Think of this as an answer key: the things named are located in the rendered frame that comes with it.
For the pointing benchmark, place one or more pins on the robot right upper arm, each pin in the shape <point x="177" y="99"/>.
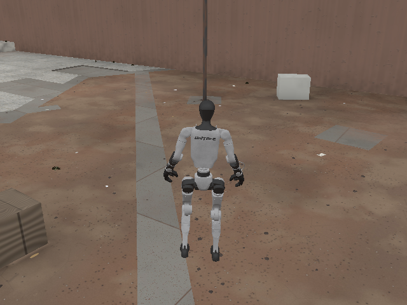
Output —
<point x="228" y="145"/>

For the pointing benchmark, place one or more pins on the right robot hand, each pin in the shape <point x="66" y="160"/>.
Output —
<point x="240" y="178"/>

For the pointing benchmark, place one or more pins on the right robot forearm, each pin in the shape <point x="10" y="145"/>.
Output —
<point x="236" y="167"/>

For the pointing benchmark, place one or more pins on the left robot forearm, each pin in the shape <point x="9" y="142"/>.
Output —
<point x="171" y="164"/>

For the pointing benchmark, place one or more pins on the humanoid robot head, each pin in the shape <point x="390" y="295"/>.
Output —
<point x="206" y="109"/>

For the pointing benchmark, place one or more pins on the left robot hand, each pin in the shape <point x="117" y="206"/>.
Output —
<point x="166" y="174"/>

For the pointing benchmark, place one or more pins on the left robot shin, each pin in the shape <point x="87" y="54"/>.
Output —
<point x="185" y="227"/>

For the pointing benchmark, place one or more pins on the robot left upper arm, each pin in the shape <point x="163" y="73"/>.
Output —
<point x="181" y="142"/>

